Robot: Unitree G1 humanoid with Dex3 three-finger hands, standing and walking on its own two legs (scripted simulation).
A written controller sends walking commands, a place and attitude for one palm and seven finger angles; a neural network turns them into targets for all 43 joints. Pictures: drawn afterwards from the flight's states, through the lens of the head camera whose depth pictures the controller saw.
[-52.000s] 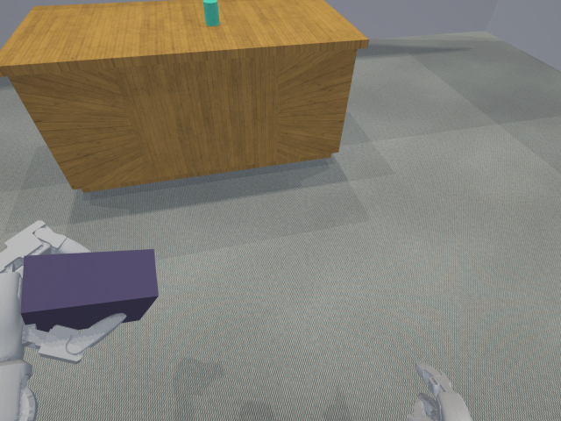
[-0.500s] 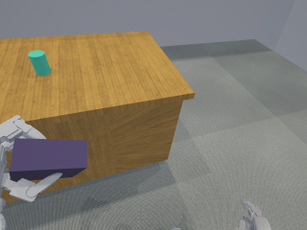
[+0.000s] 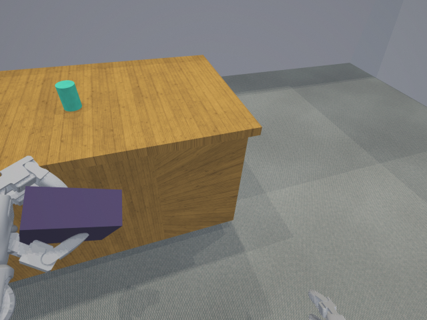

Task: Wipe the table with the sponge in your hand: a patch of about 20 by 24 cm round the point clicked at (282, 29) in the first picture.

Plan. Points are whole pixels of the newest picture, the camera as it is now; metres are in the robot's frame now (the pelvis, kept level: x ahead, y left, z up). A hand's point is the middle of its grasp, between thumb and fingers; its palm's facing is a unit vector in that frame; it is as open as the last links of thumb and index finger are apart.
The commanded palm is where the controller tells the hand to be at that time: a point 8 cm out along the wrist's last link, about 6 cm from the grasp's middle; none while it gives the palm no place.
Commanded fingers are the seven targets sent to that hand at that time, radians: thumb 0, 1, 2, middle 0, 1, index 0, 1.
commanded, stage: stop stepping back and stand still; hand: left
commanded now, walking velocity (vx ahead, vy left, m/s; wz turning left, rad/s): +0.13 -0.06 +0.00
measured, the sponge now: (83, 217) +0.22 +0.21 +0.16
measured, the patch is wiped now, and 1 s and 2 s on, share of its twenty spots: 0.95 0.95 0.95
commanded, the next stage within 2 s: stand and wait in 1.34 s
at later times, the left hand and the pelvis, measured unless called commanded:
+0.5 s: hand (90, 206) +0.23 +0.20 +0.17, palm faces +0.43 -0.83 -0.37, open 9.5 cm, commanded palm +0.18 +0.23 +0.18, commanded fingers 0.00 0.10 1.30 -1.20 -1.60 -1.20 -1.60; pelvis +0.02 -0.05 +0.00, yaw +1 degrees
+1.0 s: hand (85, 208) +0.24 +0.22 +0.15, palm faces +0.36 -0.87 -0.33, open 9.5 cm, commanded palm +0.19 +0.26 +0.18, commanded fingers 0.00 0.10 1.30 -1.20 -1.60 -1.20 -1.60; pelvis +0.03 -0.02 +0.01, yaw -1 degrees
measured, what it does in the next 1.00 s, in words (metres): steps on the spot: right foot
